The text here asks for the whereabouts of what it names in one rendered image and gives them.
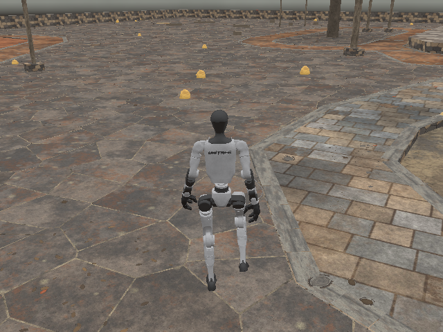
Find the left robot hand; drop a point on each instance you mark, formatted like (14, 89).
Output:
(189, 199)

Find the right robot upper arm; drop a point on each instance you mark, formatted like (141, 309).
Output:
(244, 158)

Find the right robot forearm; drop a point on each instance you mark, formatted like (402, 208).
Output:
(250, 186)

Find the right robot hand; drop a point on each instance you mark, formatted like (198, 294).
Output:
(255, 213)

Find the left robot forearm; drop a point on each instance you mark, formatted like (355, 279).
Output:
(188, 185)

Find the humanoid robot torso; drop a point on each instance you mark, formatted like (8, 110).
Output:
(220, 168)

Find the left robot foot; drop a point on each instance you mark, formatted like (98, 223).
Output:
(211, 283)

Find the left robot upper arm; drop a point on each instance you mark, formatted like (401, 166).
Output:
(195, 158)

